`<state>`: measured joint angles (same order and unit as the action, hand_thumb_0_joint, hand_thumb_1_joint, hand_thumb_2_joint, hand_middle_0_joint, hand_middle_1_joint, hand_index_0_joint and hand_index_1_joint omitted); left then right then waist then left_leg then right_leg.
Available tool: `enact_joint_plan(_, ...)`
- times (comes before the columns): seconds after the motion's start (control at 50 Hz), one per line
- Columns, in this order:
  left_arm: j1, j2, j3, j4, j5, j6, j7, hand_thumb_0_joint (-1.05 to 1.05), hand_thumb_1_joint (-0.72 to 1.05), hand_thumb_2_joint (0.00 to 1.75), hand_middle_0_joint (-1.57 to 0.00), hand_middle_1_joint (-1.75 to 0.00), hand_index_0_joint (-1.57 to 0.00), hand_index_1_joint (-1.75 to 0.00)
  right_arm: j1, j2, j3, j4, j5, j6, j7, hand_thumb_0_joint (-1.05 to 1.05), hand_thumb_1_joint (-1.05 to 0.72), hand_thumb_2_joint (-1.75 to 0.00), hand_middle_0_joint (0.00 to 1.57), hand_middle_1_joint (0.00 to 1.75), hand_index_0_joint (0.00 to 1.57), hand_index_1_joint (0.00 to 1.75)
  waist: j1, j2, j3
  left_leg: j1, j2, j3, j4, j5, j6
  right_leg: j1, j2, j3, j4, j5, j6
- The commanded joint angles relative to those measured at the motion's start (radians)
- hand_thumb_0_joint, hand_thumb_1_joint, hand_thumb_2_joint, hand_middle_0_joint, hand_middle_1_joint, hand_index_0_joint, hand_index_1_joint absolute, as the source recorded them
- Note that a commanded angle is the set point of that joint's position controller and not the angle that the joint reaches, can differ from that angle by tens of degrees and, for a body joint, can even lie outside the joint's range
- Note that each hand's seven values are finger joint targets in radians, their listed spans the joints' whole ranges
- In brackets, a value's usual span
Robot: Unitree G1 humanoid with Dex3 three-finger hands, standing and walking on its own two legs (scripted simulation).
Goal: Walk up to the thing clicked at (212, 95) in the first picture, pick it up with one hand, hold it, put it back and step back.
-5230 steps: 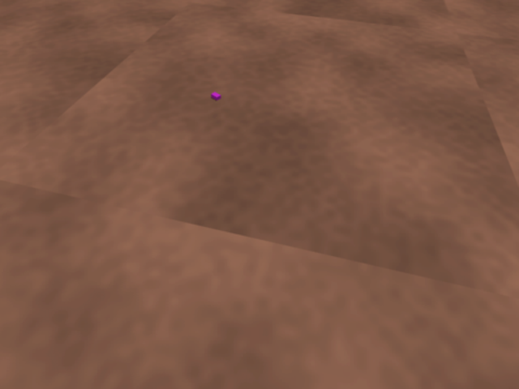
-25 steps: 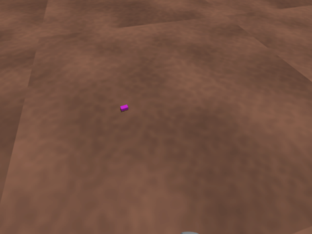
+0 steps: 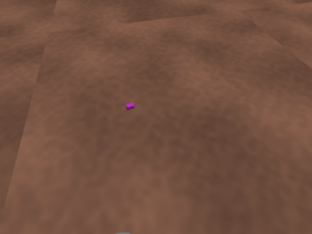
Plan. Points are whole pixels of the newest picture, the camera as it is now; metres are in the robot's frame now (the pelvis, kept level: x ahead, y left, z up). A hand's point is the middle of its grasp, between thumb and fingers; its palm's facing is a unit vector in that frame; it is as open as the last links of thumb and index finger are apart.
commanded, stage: step back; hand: left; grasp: from above
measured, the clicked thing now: (130, 106) +1.18 +0.22 -0.75
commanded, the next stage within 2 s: stand in 0.24 s
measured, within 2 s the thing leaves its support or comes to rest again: neither
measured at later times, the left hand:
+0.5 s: hand out of the picture +0.11 +0.27 -0.14, palm faces -0.05 -0.94 -0.33, open 7.3 cm
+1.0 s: hand out of the picture +0.10 +0.28 -0.14, palm faces -0.08 -0.94 -0.34, open 7.3 cm
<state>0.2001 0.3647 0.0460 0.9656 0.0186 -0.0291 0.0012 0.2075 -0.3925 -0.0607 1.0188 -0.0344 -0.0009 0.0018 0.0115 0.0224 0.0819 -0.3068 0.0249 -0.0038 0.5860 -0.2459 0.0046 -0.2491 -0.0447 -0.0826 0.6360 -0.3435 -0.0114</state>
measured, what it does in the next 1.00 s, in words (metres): stands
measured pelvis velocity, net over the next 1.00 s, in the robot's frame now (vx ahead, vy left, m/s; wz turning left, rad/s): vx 0.01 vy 0.03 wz -0.04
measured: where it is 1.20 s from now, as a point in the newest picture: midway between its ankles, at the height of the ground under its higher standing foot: outside the picture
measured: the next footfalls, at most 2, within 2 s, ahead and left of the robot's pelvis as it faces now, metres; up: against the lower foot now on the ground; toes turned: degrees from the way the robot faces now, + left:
none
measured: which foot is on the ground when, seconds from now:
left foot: down 0.00-1.00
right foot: down 0.00-1.00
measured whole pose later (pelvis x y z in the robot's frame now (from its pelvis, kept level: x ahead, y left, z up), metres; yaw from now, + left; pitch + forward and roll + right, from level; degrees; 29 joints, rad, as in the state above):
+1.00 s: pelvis +0.01 +0.03 +0.02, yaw -2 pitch -2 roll +0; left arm 0.11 0.36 -0.01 1.14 0.01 -0.01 -0.01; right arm 0.09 -0.34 -0.01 1.17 -0.01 -0.01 0.01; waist -0.01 -0.01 0.05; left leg -0.16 0.01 0.05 0.32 -0.13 0.01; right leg -0.10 -0.05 -0.03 0.32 -0.19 0.03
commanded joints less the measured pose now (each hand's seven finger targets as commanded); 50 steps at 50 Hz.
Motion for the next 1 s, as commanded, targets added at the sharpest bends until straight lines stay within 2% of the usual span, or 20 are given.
enact_joint_plan(0.0,-0.036,0.200,0.040,-0.074,-0.027,-0.004,0.017,0.00,0.90,0.90,-0.20,-0.30,-0.20,-0.30,-0.034,-0.226,-0.044,-0.061,0.006,-0.039,-0.018,0.00,-0.90,-0.90,0.20,0.30,0.20,0.30,0.011,0.083,-0.148,0.112,0.199,-0.247,-0.169,0.261,0.131,-0.037,-0.013,0.072,0.041,0.164,-0.005)
enact_joint_plan(0.02,-0.046,0.210,0.048,-0.042,-0.030,0.004,0.020,0.00,0.90,0.90,-0.20,-0.30,-0.20,-0.30,-0.071,-0.251,-0.044,-0.066,0.017,-0.038,-0.015,0.00,-0.90,-0.90,0.20,0.30,0.20,0.30,0.013,0.104,-0.138,0.035,0.251,-0.286,-0.176,0.215,0.192,0.030,0.016,0.053,0.048,-0.029,-0.012)
enact_joint_plan(0.04,-0.053,0.206,0.044,-0.032,-0.022,0.004,0.020,0.00,0.90,0.90,-0.20,-0.30,-0.20,-0.30,-0.104,-0.242,-0.038,-0.062,0.015,-0.034,-0.014,0.00,-0.90,-0.90,0.20,0.30,0.20,0.30,0.016,0.088,-0.132,0.012,0.251,-0.268,-0.184,0.169,0.189,0.056,0.014,0.060,-0.001,-0.069,-0.018)
enact_joint_plan(0.08,-0.027,0.203,0.040,0.004,-0.016,-0.001,0.017,0.00,0.90,0.90,-0.20,-0.30,-0.20,-0.30,-0.158,-0.206,-0.021,-0.061,0.017,-0.026,-0.012,0.00,-0.90,-0.90,0.20,0.30,0.20,0.30,0.036,0.098,-0.132,0.002,0.187,-0.184,-0.168,0.087,0.117,0.085,-0.009,0.080,-0.102,0.012,-0.029)
enact_joint_plan(0.12,-0.042,0.243,0.044,0.024,-0.009,-0.013,0.014,0.00,0.90,0.90,-0.20,-0.30,-0.20,-0.30,-0.168,-0.172,-0.010,-0.047,0.023,-0.020,-0.010,0.00,-0.90,-0.90,0.20,0.30,0.20,0.30,0.019,0.045,-0.108,-0.003,0.105,-0.104,-0.109,0.070,0.048,0.078,-0.072,0.168,-0.192,0.109,-0.047)
enact_joint_plan(0.14,-0.068,0.254,0.044,0.026,-0.009,-0.016,0.014,0.00,0.90,0.90,-0.20,-0.30,-0.20,-0.30,-0.155,-0.163,-0.007,-0.035,0.024,-0.020,-0.010,0.00,-0.90,-0.90,0.20,0.30,0.20,0.30,0.001,0.018,-0.117,0.055,0.091,-0.081,-0.098,0.095,0.035,0.053,-0.104,0.197,-0.207,0.151,-0.056)
enact_joint_plan(0.16,-0.098,0.249,0.040,0.028,-0.012,-0.017,0.014,0.00,0.90,0.90,-0.20,-0.30,-0.20,-0.30,-0.146,-0.160,-0.005,-0.020,0.022,-0.020,-0.010,0.00,-0.90,-0.90,0.20,0.30,0.20,0.30,-0.012,0.015,-0.110,0.083,0.089,-0.081,-0.113,0.113,0.032,0.029,-0.107,0.195,-0.212,0.175,-0.052)
enact_joint_plan(0.2,-0.112,0.232,0.034,0.043,-0.013,-0.018,0.017,0.00,0.90,0.90,-0.20,-0.30,-0.20,-0.30,-0.175,-0.165,-0.006,-0.008,0.023,-0.023,-0.007,0.00,-0.90,-0.90,0.20,0.30,0.20,0.30,-0.006,0.020,-0.118,0.107,0.108,-0.086,-0.132,0.197,0.044,0.053,-0.082,0.150,-0.213,0.257,-0.036)
enact_joint_plan(0.22,-0.114,0.186,0.002,0.057,-0.015,-0.017,0.008,0.00,0.90,0.90,-0.20,-0.30,-0.20,-0.30,-0.143,-0.163,0.006,0.001,0.028,-0.032,-0.003,0.00,-0.90,-0.90,0.20,0.30,0.20,0.30,-0.021,-0.018,-0.135,0.154,0.116,-0.104,-0.174,0.247,0.042,0.077,-0.079,0.152,-0.232,0.277,-0.022)
enact_joint_plan(0.26,-0.124,0.190,-0.002,0.071,-0.016,-0.015,0.004,0.00,0.90,0.90,-0.20,-0.30,-0.20,-0.30,-0.159,-0.168,0.008,0.017,0.026,-0.038,-0.002,0.00,-0.90,-0.90,0.20,0.30,0.20,0.30,-0.016,-0.019,-0.114,0.163,0.124,-0.109,-0.208,0.258,0.036,0.091,-0.069,0.142,-0.263,0.256,-0.008)
enact_joint_plan(0.32,-0.131,0.197,-0.002,0.087,-0.016,-0.016,0.004,0.00,0.90,0.90,-0.20,-0.30,-0.20,-0.30,-0.186,-0.166,0.009,0.025,0.026,-0.043,-0.003,0.00,-0.90,-0.90,0.20,0.30,0.20,0.30,-0.008,-0.008,-0.141,0.205,0.124,-0.092,-0.223,0.337,0.029,0.140,-0.079,0.135,-0.283,0.328,-0.002)
enact_joint_plan(0.4,-0.145,0.196,-0.007,0.102,-0.012,-0.015,0.001,0.00,0.90,0.90,-0.20,-0.30,-0.20,-0.30,-0.206,-0.161,0.009,0.038,0.027,-0.041,-0.001,0.00,-0.90,-0.90,0.20,0.30,0.20,0.30,-0.008,-0.019,-0.118,0.214,0.117,-0.082,-0.273,0.245,0.018,0.127,-0.083,0.137,-0.334,0.249,0.000)
enact_joint_plan(0.46,-0.150,0.197,-0.006,0.109,-0.011,-0.016,0.002,0.00,0.90,0.90,-0.20,-0.30,-0.20,-0.30,-0.213,-0.158,0.010,0.048,0.026,-0.041,0.000,0.00,-0.90,-0.90,0.20,0.30,0.20,0.30,-0.006,-0.007,-0.128,0.206,0.118,-0.079,-0.289,0.240,0.015,0.153,-0.089,0.137,-0.347,0.250,0.005)
enact_joint_plan(0.54,-0.146,0.196,-0.009,0.120,-0.008,-0.012,0.000,0.00,0.90,0.90,-0.20,-0.30,-0.20,-0.30,-0.217,-0.149,0.012,0.060,0.026,-0.040,0.001,0.00,-0.90,-0.90,0.20,0.30,0.20,0.30,-0.005,-0.015,-0.083,0.180,0.111,-0.083,-0.334,0.110,0.007,0.121,-0.087,0.138,-0.370,0.160,0.004)
enact_joint_plan(0.64,-0.154,0.201,-0.010,0.115,-0.008,-0.015,0.000,0.00,0.90,0.90,-0.20,-0.30,-0.20,-0.30,-0.203,-0.160,0.012,0.069,0.025,-0.043,0.002,0.00,-0.90,-0.90,0.20,0.30,0.20,0.30,-0.009,-0.008,-0.129,0.195,0.116,-0.077,-0.325,0.193,0.008,0.160,-0.099,0.144,-0.368,0.219,0.002)
enact_joint_plan(0.72,-0.144,0.205,-0.010,0.120,-0.008,-0.012,0.001,0.00,0.90,0.90,-0.20,-0.30,-0.20,-0.30,-0.196,-0.162,0.012,0.075,0.026,-0.041,0.000,0.00,-0.90,-0.90,0.20,0.30,0.20,0.30,-0.009,-0.022,-0.129,0.209,0.117,-0.076,-0.325,0.199,0.009,0.148,-0.098,0.139,-0.366,0.214,0.002)
enact_joint_plan(0.76,-0.140,0.198,-0.013,0.117,-0.009,-0.012,0.001,0.00,0.90,0.90,-0.20,-0.30,-0.20,-0.30,-0.189,-0.167,0.012,0.080,0.027,-0.039,0.001,0.00,-0.90,-0.90,0.20,0.30,0.20,0.30,-0.011,-0.018,-0.106,0.196,0.111,-0.075,-0.330,0.157,0.007,0.133,-0.095,0.140,-0.377,0.196,0.004)
enact_joint_plan(0.84,-0.138,0.200,-0.014,0.115,-0.010,-0.010,0.002,0.00,0.90,0.90,-0.20,-0.30,-0.20,-0.30,-0.183,-0.166,0.015,0.082,0.025,-0.039,0.000,0.00,-0.90,-0.90,0.20,0.30,0.20,0.30,-0.010,-0.017,-0.118,0.199,0.117,-0.075,-0.323,0.210,0.009,0.143,-0.096,0.135,-0.365,0.219,0.003)
enact_joint_plan(0.9,-0.138,0.201,-0.014,0.118,-0.011,-0.006,0.001,0.00,0.90,0.90,-0.20,-0.30,-0.20,-0.30,-0.165,-0.165,0.018,0.087,0.024,-0.035,0.000,0.00,-0.90,-0.90,0.20,0.30,0.20,0.30,-0.018,-0.030,-0.081,0.169,0.110,-0.076,-0.339,0.122,0.003,0.119,-0.091,0.139,-0.376,0.158,0.002)
enact_joint_plan(0.98,-0.123,0.200,-0.016,0.114,-0.008,-0.009,0.001,0.00,0.90,0.90,-0.20,-0.30,-0.20,-0.30,-0.171,-0.166,0.019,0.082,0.026,-0.036,0.002,0.00,-0.90,-0.90,0.20,0.30,0.20,0.30,-0.013,-0.021,-0.114,0.196,0.115,-0.074,-0.325,0.160,0.008,0.131,-0.096,0.139,-0.372,0.194,0.001)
